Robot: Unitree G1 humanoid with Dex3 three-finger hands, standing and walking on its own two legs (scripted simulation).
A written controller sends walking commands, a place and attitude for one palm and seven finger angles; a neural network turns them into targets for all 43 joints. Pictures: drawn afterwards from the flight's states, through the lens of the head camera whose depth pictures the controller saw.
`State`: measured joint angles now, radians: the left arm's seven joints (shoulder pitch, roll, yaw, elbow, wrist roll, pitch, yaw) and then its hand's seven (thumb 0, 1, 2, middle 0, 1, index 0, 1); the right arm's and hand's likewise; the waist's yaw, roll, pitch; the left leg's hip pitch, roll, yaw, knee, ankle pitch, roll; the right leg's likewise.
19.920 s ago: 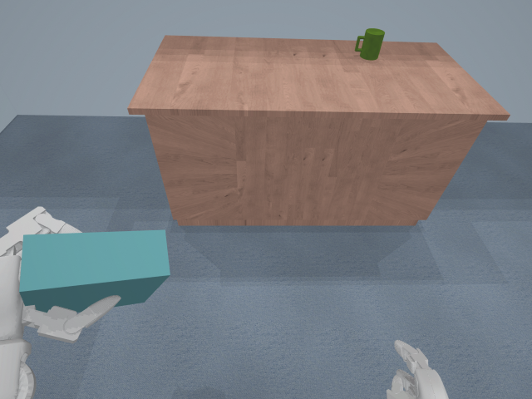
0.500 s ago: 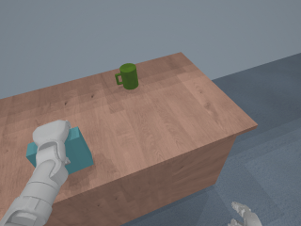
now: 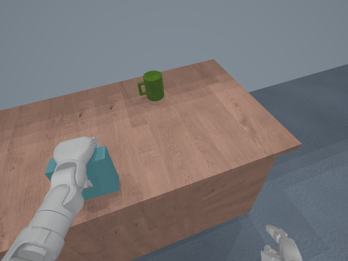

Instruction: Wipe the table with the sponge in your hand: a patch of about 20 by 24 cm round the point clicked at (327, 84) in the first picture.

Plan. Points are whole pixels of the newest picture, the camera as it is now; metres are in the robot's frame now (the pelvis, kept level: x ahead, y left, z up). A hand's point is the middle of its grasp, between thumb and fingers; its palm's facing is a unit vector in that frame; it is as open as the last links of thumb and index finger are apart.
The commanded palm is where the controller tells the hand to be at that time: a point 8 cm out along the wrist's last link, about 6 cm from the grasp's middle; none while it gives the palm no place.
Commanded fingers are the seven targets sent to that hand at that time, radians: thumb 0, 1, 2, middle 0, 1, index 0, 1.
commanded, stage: move the sponge above the wiping area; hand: left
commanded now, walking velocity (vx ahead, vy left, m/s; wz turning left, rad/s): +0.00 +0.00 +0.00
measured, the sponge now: (89, 180) +0.31 +0.27 -0.01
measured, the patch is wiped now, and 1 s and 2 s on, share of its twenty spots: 0.00 0.00 0.00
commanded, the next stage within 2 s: lower the sponge onto the table in 1.40 s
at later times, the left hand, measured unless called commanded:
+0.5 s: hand (93, 167) +0.32 +0.25 +0.04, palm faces -0.14 -0.09 -0.99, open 9.4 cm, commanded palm +0.31 +0.27 +0.12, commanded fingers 0.00 0.10 1.30 -1.20 -1.60 -1.20 -1.60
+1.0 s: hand (90, 166) +0.32 +0.25 +0.05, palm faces -0.04 -0.06 -1.00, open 9.4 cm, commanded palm +0.31 +0.27 +0.12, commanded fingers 0.00 0.10 1.30 -1.20 -1.60 -1.20 -1.60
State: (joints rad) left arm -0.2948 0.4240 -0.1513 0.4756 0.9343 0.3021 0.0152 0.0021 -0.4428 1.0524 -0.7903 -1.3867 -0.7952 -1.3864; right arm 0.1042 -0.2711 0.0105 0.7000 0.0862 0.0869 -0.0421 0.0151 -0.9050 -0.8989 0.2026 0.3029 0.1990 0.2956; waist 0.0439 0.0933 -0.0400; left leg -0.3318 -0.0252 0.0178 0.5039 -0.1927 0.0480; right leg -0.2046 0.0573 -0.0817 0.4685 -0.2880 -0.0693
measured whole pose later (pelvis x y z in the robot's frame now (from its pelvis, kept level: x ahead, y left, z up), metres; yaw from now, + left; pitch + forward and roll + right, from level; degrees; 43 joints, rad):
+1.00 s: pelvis +0.00 +0.01 +0.00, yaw -1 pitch +1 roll -1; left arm -0.21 0.41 -0.15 0.31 0.99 0.13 0.10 0.00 -0.44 1.05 -0.80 -1.39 -0.80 -1.39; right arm 0.10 -0.27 -0.01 0.70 0.05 0.06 -0.05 0.01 -0.91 -0.90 0.20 0.30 0.20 0.30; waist 0.08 0.08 -0.02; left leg -0.34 -0.02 0.03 0.53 -0.20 0.05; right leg -0.21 0.06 -0.07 0.49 -0.30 -0.07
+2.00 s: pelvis +0.01 +0.00 +0.00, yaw -2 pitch +2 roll -1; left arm -0.31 0.43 -0.06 0.43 0.96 0.27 0.21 0.00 -0.45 1.05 -0.81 -1.40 -0.81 -1.40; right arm 0.08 -0.26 0.00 0.73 0.07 0.09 -0.03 0.01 -0.91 -0.90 0.20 0.30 0.20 0.30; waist 0.07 0.08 -0.06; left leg -0.35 -0.01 0.04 0.51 -0.21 0.04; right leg -0.23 0.07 -0.05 0.48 -0.29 -0.07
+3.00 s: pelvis +0.00 +0.01 -0.01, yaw -1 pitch +4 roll -1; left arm -0.32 0.37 -0.12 0.61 0.99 0.33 0.24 0.00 -0.45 1.07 -0.80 -1.42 -0.80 -1.42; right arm 0.14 -0.26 -0.01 0.73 0.08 0.13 0.00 0.01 -0.91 -0.90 0.20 0.30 0.20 0.30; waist 0.04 0.08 -0.08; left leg -0.43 -0.02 0.02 0.58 -0.22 0.05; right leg -0.30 0.06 -0.07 0.54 -0.31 -0.06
